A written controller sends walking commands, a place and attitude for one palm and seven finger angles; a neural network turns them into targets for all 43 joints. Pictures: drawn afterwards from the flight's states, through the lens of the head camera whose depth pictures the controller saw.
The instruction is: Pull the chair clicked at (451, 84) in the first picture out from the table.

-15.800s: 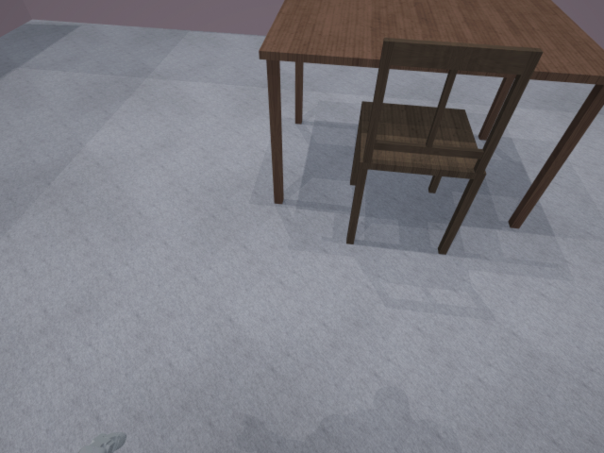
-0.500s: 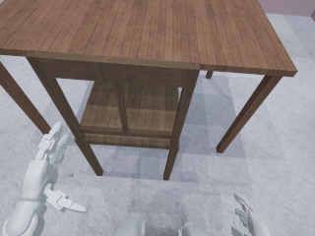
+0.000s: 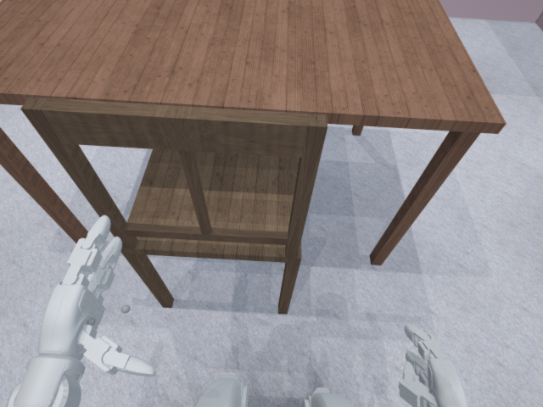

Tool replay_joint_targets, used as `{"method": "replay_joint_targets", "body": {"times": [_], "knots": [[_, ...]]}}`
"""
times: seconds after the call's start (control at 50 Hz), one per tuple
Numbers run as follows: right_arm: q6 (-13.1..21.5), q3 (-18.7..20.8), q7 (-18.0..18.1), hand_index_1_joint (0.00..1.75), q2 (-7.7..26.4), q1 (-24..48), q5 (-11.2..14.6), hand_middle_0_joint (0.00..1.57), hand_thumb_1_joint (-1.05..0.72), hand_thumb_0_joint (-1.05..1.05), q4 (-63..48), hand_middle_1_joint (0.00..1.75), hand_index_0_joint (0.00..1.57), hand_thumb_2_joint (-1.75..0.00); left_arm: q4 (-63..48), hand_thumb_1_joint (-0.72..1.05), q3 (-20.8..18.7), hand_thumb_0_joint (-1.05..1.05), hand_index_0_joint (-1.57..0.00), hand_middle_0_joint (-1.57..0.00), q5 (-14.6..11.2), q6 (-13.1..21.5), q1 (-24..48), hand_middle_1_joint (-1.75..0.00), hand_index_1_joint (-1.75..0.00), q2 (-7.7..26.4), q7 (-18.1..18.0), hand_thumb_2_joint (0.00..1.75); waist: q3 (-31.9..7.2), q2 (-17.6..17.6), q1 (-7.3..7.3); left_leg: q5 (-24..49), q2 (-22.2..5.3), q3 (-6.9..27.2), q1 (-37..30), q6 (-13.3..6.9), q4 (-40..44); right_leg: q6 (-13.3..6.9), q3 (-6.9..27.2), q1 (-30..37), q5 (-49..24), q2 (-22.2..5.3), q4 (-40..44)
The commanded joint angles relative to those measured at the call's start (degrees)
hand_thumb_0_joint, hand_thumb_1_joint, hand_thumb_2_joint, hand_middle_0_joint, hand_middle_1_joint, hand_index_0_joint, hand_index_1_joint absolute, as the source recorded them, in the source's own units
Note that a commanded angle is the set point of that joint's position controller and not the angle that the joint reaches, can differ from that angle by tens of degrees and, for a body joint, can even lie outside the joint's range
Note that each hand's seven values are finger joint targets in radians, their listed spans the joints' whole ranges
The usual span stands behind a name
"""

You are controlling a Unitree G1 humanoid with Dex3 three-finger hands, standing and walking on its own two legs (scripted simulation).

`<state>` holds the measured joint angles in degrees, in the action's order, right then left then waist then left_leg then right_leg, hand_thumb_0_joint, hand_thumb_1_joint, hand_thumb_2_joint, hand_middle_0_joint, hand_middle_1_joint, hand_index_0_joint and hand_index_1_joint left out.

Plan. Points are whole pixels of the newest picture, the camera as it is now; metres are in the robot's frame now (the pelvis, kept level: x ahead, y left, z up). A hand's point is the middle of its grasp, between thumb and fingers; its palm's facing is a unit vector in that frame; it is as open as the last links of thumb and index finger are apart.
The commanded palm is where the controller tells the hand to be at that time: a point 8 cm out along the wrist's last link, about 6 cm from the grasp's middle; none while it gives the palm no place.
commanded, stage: aim the fingers beside a spindle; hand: left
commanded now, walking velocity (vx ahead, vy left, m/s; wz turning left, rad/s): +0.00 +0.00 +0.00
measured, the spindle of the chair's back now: (197, 195) +0.47 +0.16 -0.03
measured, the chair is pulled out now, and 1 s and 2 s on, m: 0.00 0.00 0.00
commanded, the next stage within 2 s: none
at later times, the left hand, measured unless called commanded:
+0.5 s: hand (152, 286) +0.28 +0.18 +0.02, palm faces -0.03 -1.00 -0.03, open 16.9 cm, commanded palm +0.26 +0.24 +0.02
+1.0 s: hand (175, 275) +0.30 +0.16 +0.00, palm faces -0.02 -1.00 -0.02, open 16.9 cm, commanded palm +0.29 +0.21 +0.00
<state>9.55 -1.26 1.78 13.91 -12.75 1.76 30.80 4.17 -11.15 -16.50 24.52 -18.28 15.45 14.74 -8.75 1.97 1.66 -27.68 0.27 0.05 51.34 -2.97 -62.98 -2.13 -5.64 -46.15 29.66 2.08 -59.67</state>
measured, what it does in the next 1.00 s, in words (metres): stands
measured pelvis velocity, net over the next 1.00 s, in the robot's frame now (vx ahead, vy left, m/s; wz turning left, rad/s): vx -0.01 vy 0.00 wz -0.02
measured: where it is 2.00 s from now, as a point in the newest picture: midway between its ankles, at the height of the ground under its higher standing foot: outside the picture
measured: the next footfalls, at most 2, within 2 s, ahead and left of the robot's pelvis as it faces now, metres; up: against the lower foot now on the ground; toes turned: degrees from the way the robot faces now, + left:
none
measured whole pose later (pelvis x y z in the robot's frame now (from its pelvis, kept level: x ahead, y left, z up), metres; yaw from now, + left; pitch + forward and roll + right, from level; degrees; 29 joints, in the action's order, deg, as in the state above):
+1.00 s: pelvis -0.01 +0.00 -0.03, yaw -1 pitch +21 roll -3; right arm 4.4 -1.3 -0.1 14.1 -11.8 0.6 31.0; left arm 15.3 -6.1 -11.1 26.3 -2.1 12.0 7.1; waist -9.4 1.5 2.5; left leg -29.8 0.2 -1.3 60.5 -3.4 -69.6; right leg -1.9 -4.7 -56.0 32.1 1.7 -67.5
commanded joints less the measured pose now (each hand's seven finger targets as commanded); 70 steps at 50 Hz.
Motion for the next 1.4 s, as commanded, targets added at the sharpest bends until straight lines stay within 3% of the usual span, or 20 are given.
{"method": "replay_joint_targets", "body": {"times": [0.0, 0.08, 0.18, 0.24, 0.28, 0.34, 0.38, 0.42, 0.58, 0.62, 0.74, 0.78, 0.82, 0.88, 0.94, 1.1, 1.18, 1.26, 1.28, 1.38], "knots": [[2.2, 3.7, 0.8, 0.3, 8.2, 1.2, -0.1, 0.2, -0.9, 0.0, -7.1, 0.3, 0.2, -0.9, -7.2, -0.5, -5.0, 0.0, -0.06, -0.06, -0.9, 3.6, 4.2, -0.08, -0.08, 7.2, -0.2, 0.3, -10.6, 0.7, 0.55, 14.0, -0.9, 3.6, -11.3, 1.5, 8.5, 0.9, 2.4, 3.2, -11.7, -0.5, 7.6], [1.8, 3.6, 1.1, 0.3, 8.8, 0.7, 0.2, 0.2, -0.9, 0.0, -7.2, 0.3, 0.2, -0.9, -5.0, -0.5, -4.6, 0.0, -0.06, -0.06, -1.0, 2.1, 7.9, -0.08, -0.08, 8.1, 1.9, 0.3, -11.8, -0.8, 1.24, 13.5, -0.6, 3.0, -9.0, 0.8, 6.8, 1.2, 4.2, 4.8, -13.0, -0.9, 8.1], [2.2, 3.5, 1.5, 0.3, 8.7, 0.9, 0.0, 0.2, -0.9, 0.0, -6.9, 0.3, 0.2, -0.9, -8.3, -0.5, -7.1, 0.0, -0.06, -0.06, -1.5, 3.7, 13.0, -0.08, -0.08, 11.3, 2.0, 0.3, -15.6, 1.2, 0.69, 15.5, -0.7, 2.6, -9.8, 0.6, 5.8, 1.2, 5.1, 6.5, -15.0, -1.1, 7.3], [2.4, 3.3, 1.0, 0.3, 8.2, 1.0, -0.2, 0.2, -0.9, 0.0, -6.6, 0.3, 0.2, -0.9, -8.4, -0.5, -5.5, 0.0, -0.06, -0.06, -1.3, 4.7, 13.4, -0.08, -0.08, 9.2, 1.1, 0.3, -16.0, 4.7, 0.43, 17.6, -0.8, 2.8, -11.8, 1.0, 6.2, 0.9, 4.1, 5.1, -16.2, -1.1, 6.3], [2.2, 3.6, 1.0, 0.3, 8.5, 0.6, -0.3, 0.2, -0.9, 0.0, -5.7, 0.3, 0.2, -0.9, -5.7, -0.5, -6.9, 0.0, -0.06, -0.06, -0.9, 4.5, 12.8, -0.08, -0.08, 10.3, 0.4, 0.3, -16.2, 2.8, 0.42, 18.5, -1.0, 2.8, -10.9, 0.9, 5.7, 1.1, 4.2, 5.3, -17.2, -0.9, 5.9], [1.6, 3.7, 0.5, 0.3, 8.7, 0.7, -0.2, 0.2, -0.9, 0.0, -6.2, 0.3, 0.2, -0.9, -2.6, -0.5, -4.1, 0.0, -0.06, -0.06, -0.6, 3.1, 11.7, -0.08, -0.08, 7.2, 0.7, 0.3, -15.4, 2.2, 0.59, 17.7, -0.7, 2.5, -9.7, 1.1, 5.6, 1.3, 4.2, 4.8, -17.6, -1.1, 5.6], [1.0, 4.0, 0.3, 0.3, 8.8, 0.5, 0.0, 0.2, -0.9, 0.0, -6.4, 0.3, 0.2, -0.9, -0.8, -0.5, -5.3, 0.0, -0.06, -0.06, -0.5, 1.9, 9.2, -0.08, -0.08, 7.9, 0.6, 0.3, -15.8, 0.3, -0.02, 18.4, -0.7, 2.3, -8.8, 1.0, 5.7, 1.3, 4.4, 6.5, -19.0, -1.1, 5.6], [0.6, 4.0, 0.1, 0.3, 8.7, 0.4, 0.0, 0.2, -0.9, 0.0, -7.2, 0.3, 0.2, -0.9, -2.1, -0.5, -3.5, 0.0, -0.06, -0.06, -0.4, 1.7, 9.4, -0.08, -0.08, 6.5, 0.5, 0.3, -16.3, 0.5, 0.07, 18.6, -0.7, 2.1, -9.0, 0.9, 5.7, 1.4, 4.3, 6.5, -19.6, -1.3, 5.5], [0.4, 3.9, 0.0, 0.3, 8.7, 0.4, -0.9, 0.2, -0.9, 0.0, -5.9, 0.3, 0.2, -0.9, -5.0, -0.5, -4.3, 0.0, -0.06, -0.06, 1.0, 6.9, 17.3, -0.08, -0.08, 8.2, -3.0, 0.3, -16.3, 0.9, 1.2, 16.6, -1.1, 2.9, -8.3, 1.0, 4.0, 1.0, 4.1, 1.4, -15.3, -0.8, 3.4], [0.3, 4.0, -0.2, 0.3, 8.6, 0.6, -0.9, 0.2, -0.9, 0.0, -5.9, 0.3, 0.2, -0.9, -4.0, -0.5, -1.8, 0.0, -0.06, -0.06, 1.7, 7.5, 18.1, -0.08, -0.08, 5.9, -3.0, 0.3, -17.0, 3.2, 1.19, 16.8, -1.2, 3.3, -9.8, 1.3, 4.0, 0.8, 3.6, -0.7, -14.2, -0.9, 2.6], [-1.0, 4.1, -0.5, 0.3, 9.1, 0.5, -0.6, 0.2, -0.9, 0.0, -6.5, 0.3, 0.2, -0.9, -1.4, -0.5, 2.0, 0.0, -0.06, -0.06, 2.2, 4.4, 19.0, -0.08, -0.08, 3.5, -2.5, 0.3, -18.4, 1.9, 1.39, 15.8, -1.3, 4.0, -10.4, 1.4, 4.1, 0.8, 3.1, -2.1, -12.8, -1.0, 2.4], [-1.6, 4.0, -0.4, 0.3, 9.4, 0.4, -0.6, 0.2, -0.9, 0.0, -6.6, 0.3, 0.2, -0.9, -0.3, -0.5, 0.4, 0.0, -0.06, -0.06, 2.7, 3.7, 19.7, -0.08, -0.08, 5.1, -3.4, 0.3, -18.0, -0.2, 1.23, 15.3, -1.4, 4.1, -8.8, 1.4, 4.1, 0.7, 3.1, -1.6, -12.7, -0.8, 2.1], [-2.0, 4.0, -0.5, 0.3, 8.9, 0.7, -0.7, 0.2, -0.9, 0.0, -7.0, 0.3, 0.2, -0.9, -1.6, -0.5, 1.3, 0.0, -0.06, -0.06, 3.3, 4.0, 22.3, -0.08, -0.08, 4.1, -4.7, 0.3, -18.4, 0.8, 1.08, 14.9, -1.3, 4.1, -9.1, 1.5, 3.9, 0.7, 3.0, -2.5, -12.1, -1.0, 1.6], [-2.5, 3.9, -0.7, 0.3, 8.8, 0.6, -1.2, 0.2, -0.9, 0.0, -6.9, 0.3, 0.2, -0.9, -2.7, -0.5, -0.8, 0.0, -0.06, -0.06, 4.0, 5.4, 23.3, -0.08, -0.08, 5.9, -7.3, 0.3, -19.5, 1.4, 0.25, 15.4, -1.4, 4.5, -9.5, 1.7, 3.7, 0.4, 2.9, -2.9, -11.5, -0.8, 0.8], [-3.2, 3.8, -1.1, 0.3, 8.5, 0.9, -1.4, 0.2, -0.9, 0.0, -6.5, 0.3, 0.2, -0.9, -1.4, -0.5, 1.9, 0.0, -0.06, -0.06, 5.1, 6.2, 25.8, -0.08, -0.08, 3.2, -8.5, 0.3, -19.5, 1.8, 1.07, 15.8, -1.4, 4.5, -9.5, 1.8, 2.9, 0.5, 2.9, -4.5, -11.9, -0.9, 0.0], [-5.0, 4.0, -1.5, 0.3, 9.1, 0.3, -1.0, 0.2, -0.9, 0.0, -6.6, 0.3, 0.2, -0.9, 3.7, -0.5, 5.4, 0.0, -0.06, -0.06, 6.0, 4.5, 28.1, -0.08, -0.08, 1.1, -7.6, 0.3, -19.1, 1.1, 2.0, 13.4, -1.5, 4.8, -8.3, 1.8, 2.2, 0.4, 2.9, -6.6, -10.3, -0.9, -0.2], [-5.4, 4.0, -1.3, 0.3, 9.0, 0.3, -1.4, 0.2, -0.9, 0.0, -6.3, 0.3, 0.2, -0.9, 1.6, -0.5, 2.5, 0.0, -0.06, -0.06, 5.9, 5.8, 31.5, -0.08, -0.08, 3.7, -9.4, 0.3, -21.5, 1.9, 1.31, 15.3, -1.4, 4.6, -8.6, 1.8, 1.3, 0.3, 3.2, -5.9, -11.8, -0.9, -1.1], [-5.7, 4.0, -1.8, 0.3, 8.3, 0.4, -1.6, 0.2, -0.9, 0.0, -6.1, 0.3, 0.2, -0.9, 0.1, -0.5, 2.1, 0.0, -0.06, -0.06, 6.1, 7.8, 29.6, -0.08, -0.08, 3.3, -10.9, 0.3, -24.1, 2.7, 0.37, 18.9, -1.3, 4.3, -10.0, 2.1, 0.8, 0.2, 3.5, -4.2, -15.0, -0.9, -1.8], [-5.9, 4.1, -1.9, 0.3, 8.5, 0.1, -1.6, 0.2, -0.9, 0.0, -6.0, 0.3, 0.2, -0.9, 1.7, -0.5, 1.5, 0.0, -0.06, -0.06, 6.4, 7.7, 27.9, -0.08, -0.08, 3.9, -11.2, 0.3, -23.8, 1.5, 0.47, 19.2, -1.4, 4.3, -9.3, 2.0, 0.6, 0.2, 3.5, -4.4, -15.3, -0.7, -2.0], [-6.8, 4.0, -2.1, 0.3, 9.0, -0.1, -1.5, 0.2, -0.9, 0.0, -5.0, 0.3, 0.2, -0.9, 9.5, -0.5, 6.7, 0.0, -0.06, -0.06, 7.5, 6.2, 33.2, -0.08, -0.08, -0.5, -9.7, 0.3, -17.9, -0.9, 3.31, 12.0, -1.2, 4.1, -3.8, 1.4, -0.6, 0.5, 3.7, -8.3, -10.6, -0.8, -1.5]]}}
